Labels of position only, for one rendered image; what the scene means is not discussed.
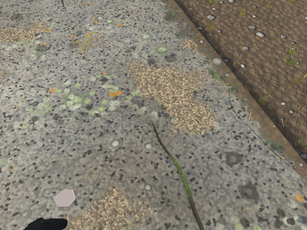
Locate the robot left hand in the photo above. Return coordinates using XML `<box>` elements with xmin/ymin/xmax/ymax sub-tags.
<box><xmin>23</xmin><ymin>218</ymin><xmax>68</xmax><ymax>230</ymax></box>

